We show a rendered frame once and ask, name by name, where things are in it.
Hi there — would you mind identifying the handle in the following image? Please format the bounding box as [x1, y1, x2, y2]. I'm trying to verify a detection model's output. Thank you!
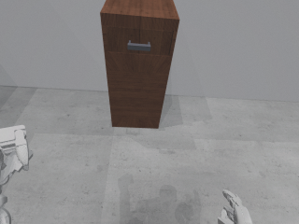
[127, 40, 151, 51]

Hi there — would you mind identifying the drawer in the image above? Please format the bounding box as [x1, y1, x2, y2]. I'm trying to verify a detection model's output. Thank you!
[107, 25, 173, 56]

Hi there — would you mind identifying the cabinet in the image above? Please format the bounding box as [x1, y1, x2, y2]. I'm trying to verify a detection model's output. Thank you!
[100, 0, 180, 129]

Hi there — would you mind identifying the left robot hand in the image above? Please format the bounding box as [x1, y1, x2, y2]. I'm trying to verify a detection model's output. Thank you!
[0, 125, 34, 194]

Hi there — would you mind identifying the right robot hand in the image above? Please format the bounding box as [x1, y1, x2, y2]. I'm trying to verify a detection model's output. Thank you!
[218, 189, 253, 224]

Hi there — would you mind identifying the left robot forearm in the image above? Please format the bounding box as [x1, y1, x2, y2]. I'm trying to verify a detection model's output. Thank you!
[0, 194, 11, 224]

